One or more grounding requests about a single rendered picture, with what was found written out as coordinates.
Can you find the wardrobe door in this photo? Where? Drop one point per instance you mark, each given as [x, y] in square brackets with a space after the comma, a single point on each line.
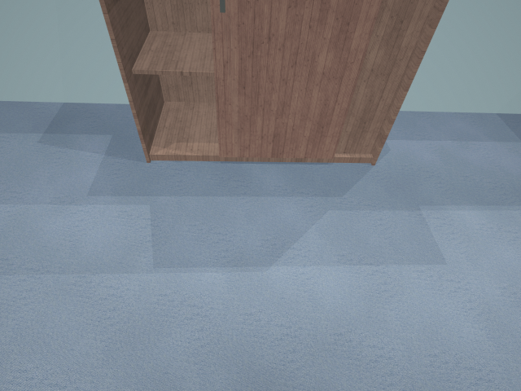
[285, 73]
[396, 34]

